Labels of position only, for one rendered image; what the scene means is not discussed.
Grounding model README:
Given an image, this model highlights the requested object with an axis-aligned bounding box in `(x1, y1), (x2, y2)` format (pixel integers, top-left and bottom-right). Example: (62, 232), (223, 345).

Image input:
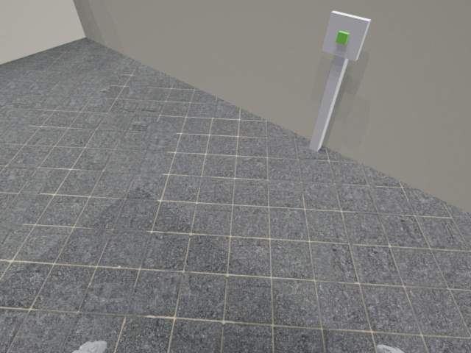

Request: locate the panel
(309, 11), (371, 152)

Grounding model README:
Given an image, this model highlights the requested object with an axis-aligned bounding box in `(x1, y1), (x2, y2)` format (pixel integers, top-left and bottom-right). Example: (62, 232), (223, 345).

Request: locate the button
(336, 31), (350, 45)

